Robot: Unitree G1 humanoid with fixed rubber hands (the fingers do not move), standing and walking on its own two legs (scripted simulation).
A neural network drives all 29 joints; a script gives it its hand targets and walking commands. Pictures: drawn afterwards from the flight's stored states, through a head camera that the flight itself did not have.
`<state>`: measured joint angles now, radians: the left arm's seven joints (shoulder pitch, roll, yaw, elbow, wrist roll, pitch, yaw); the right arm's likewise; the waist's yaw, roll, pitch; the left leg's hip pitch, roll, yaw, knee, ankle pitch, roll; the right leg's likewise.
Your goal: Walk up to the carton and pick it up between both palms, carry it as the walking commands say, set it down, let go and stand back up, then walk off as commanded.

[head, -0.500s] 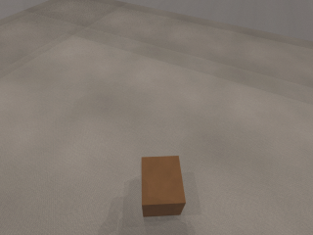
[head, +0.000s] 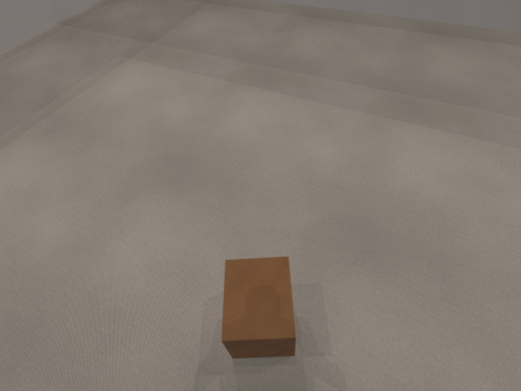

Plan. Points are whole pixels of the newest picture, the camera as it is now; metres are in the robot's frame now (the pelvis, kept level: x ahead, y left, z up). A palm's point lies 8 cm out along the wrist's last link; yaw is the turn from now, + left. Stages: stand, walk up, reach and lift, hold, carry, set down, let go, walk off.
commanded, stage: walk up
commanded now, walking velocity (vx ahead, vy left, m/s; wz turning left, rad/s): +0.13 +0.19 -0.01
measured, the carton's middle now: (260, 308) +0.48 +0.07 -0.65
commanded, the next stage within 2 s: stand in 1.06 s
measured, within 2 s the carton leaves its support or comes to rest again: neither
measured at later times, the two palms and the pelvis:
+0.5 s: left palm out of the picture +0.01 +0.28 -0.14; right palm out of the picture +0.06 -0.20 -0.12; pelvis +0.01 +0.05 +0.01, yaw +1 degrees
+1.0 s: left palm out of the picture +0.00 +0.25 -0.13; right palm out of the picture +0.04 -0.23 -0.15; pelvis +0.00 +0.02 +0.00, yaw +1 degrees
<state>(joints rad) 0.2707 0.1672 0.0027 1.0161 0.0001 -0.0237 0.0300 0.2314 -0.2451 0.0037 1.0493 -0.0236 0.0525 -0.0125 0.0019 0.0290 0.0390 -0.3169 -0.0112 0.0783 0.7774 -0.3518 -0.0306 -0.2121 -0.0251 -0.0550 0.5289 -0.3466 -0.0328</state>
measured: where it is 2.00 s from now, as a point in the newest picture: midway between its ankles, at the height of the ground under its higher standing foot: outside the picture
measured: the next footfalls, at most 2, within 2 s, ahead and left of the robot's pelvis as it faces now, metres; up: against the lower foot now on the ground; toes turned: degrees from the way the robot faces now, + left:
left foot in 0.18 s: +0.03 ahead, +0.13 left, +0.00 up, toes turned +4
right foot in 0.62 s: +0.04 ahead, -0.09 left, +0.00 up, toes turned +6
